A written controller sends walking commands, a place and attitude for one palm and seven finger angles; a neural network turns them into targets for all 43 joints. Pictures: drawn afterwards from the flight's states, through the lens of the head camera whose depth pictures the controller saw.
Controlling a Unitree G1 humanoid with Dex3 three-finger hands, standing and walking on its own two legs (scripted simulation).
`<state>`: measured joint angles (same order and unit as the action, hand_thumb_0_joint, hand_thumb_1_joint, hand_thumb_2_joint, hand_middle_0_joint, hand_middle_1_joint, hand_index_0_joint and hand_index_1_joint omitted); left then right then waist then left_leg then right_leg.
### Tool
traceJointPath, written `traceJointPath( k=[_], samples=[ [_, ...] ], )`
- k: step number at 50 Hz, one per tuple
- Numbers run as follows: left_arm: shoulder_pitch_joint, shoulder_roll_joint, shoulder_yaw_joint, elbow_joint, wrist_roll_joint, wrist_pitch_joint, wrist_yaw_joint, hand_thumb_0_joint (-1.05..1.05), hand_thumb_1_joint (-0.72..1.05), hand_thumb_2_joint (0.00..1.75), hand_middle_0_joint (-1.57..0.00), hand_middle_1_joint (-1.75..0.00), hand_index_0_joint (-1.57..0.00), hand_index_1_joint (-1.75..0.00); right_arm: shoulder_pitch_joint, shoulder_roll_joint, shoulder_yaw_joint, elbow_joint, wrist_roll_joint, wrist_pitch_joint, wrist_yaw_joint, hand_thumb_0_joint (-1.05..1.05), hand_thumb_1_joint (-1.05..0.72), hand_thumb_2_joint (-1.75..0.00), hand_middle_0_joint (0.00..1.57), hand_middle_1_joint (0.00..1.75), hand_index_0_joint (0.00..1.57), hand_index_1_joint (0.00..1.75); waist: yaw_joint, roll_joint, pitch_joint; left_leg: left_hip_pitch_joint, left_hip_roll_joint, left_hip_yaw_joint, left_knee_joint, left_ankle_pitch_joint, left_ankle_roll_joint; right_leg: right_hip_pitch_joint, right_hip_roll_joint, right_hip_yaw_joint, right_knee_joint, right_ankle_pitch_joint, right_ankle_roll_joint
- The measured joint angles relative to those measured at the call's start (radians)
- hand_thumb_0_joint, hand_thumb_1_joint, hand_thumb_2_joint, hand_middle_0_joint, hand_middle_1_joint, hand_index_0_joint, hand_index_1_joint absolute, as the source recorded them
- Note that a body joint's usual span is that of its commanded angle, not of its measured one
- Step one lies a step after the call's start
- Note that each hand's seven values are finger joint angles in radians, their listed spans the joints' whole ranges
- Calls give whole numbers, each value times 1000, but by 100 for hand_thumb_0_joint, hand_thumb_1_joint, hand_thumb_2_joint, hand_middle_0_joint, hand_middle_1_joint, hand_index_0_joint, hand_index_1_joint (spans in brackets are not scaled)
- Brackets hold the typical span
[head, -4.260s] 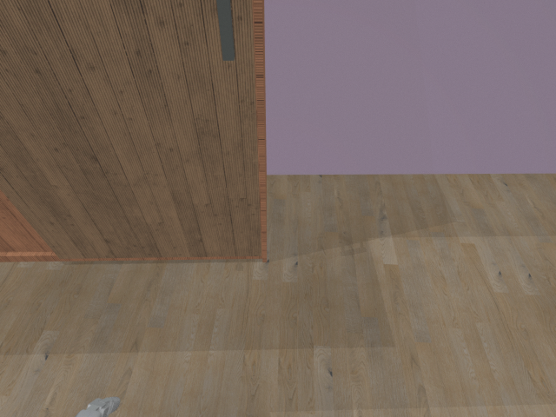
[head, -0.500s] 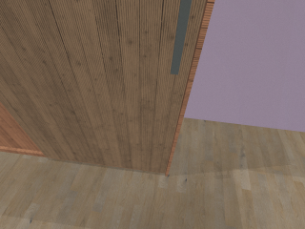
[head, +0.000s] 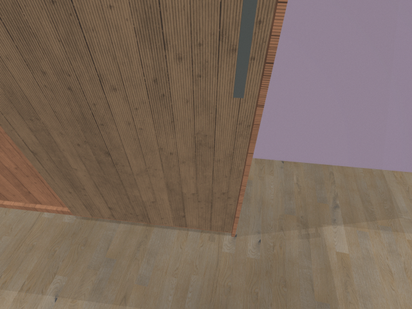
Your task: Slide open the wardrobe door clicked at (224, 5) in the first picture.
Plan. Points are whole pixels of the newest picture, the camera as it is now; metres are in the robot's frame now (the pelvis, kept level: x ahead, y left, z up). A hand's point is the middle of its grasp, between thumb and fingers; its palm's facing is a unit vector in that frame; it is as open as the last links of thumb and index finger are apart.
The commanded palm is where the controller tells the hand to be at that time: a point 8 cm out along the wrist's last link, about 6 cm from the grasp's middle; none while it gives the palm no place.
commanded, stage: look again from close up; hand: right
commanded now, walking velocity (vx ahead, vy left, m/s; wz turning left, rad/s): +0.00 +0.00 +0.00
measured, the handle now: (244, 43) +0.57 -0.04 +0.24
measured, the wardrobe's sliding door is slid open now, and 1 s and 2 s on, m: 0.00 0.00 0.00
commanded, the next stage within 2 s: shuffle to correct the standing spot in 0.76 s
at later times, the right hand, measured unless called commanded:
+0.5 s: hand out of the picture +0.04 -0.19 -0.18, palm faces +0.03 +0.98 -0.21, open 7.4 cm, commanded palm none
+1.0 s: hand out of the picture +0.04 -0.19 -0.18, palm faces +0.02 +0.97 -0.22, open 7.4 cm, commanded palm none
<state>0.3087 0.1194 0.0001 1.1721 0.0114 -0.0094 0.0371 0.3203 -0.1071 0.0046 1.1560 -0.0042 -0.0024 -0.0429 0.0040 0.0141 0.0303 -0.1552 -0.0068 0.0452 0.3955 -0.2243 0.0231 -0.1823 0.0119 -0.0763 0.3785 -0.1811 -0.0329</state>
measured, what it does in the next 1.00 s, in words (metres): stands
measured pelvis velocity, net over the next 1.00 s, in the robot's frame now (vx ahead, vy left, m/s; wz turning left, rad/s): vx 0.03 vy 0.00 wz -0.01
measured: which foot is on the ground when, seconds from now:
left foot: down 0.00-1.00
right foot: down 0.00-1.00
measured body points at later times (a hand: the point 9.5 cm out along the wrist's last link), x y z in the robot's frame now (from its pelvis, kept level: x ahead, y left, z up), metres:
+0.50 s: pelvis +0.02 -0.01 -0.01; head +0.03 -0.01 +0.44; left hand +0.05 +0.22 -0.16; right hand +0.04 -0.24 -0.16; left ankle -0.01 +0.10 -0.74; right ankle +0.02 -0.10 -0.74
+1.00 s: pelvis +0.03 +0.00 -0.01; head +0.05 -0.01 +0.44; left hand +0.07 +0.23 -0.16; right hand +0.04 -0.24 -0.16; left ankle -0.01 +0.10 -0.74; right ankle +0.02 -0.10 -0.74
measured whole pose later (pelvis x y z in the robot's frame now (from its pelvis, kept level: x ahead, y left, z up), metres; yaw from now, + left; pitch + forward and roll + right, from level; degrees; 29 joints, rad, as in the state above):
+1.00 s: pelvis +0.03 +0.00 -0.01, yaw +0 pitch +0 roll -1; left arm 0.21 0.18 -0.01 1.10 0.02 -0.03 0.03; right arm 0.26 -0.20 0.00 1.09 -0.01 0.00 -0.03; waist -0.01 0.03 0.02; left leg -0.16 0.01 0.05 0.47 -0.31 0.02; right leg -0.18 0.02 -0.07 0.45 -0.27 -0.04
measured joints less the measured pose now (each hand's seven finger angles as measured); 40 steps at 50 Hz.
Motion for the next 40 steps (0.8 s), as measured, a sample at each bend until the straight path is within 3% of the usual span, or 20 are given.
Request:
traceJointPath(
  k=[4,9,17,40],
  samples=[
    [-8,14,-4,-57,9,3,-18,0,91,90,-20,-30,-20,-30,9,3,12,-24,-9,-24,-8,0,-90,-89,20,30,20,30,7,-27,8,-33,-13,16,44,-19,4,-68,-16,15,108,-49,2],
    [-4,31,-7,-99,16,-5,-16,1,92,90,-20,-30,-20,-30,10,-10,10,-42,-8,-26,-1,0,-90,-89,20,30,20,30,12,-40,-8,-63,5,20,113,-66,-4,-90,-1,18,155,-81,-12],
    [-10,46,-15,-98,10,-20,-9,1,93,90,-20,-30,-20,-30,-16,-41,0,-74,-6,-26,-2,0,-90,-89,19,30,20,30,-2,-30,-27,-45,24,7,121,-88,-14,-53,18,6,127,-87,-19],
    [-94,69,-14,-79,7,-26,-11,0,91,90,-20,-30,-20,-30,-71,-91,-5,-83,-8,-13,9,0,-90,-89,20,30,20,30,-10,6,5,-1,16,2,65,-76,-10,-6,14,3,70,-77,-11]
  ],
)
